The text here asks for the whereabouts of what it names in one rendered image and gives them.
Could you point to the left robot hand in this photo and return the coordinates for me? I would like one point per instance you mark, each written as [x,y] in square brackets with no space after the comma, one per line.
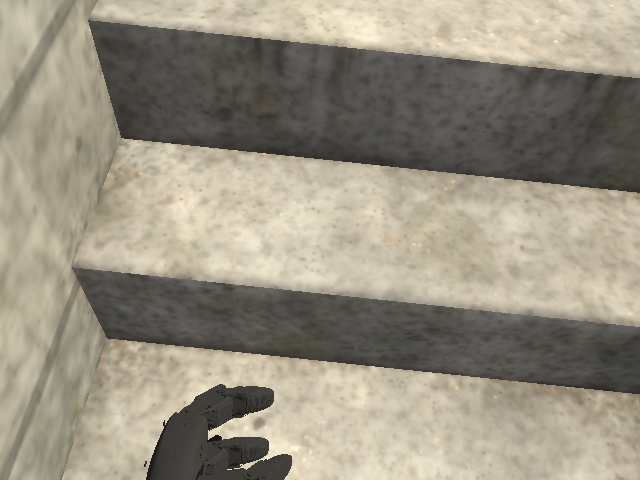
[183,451]

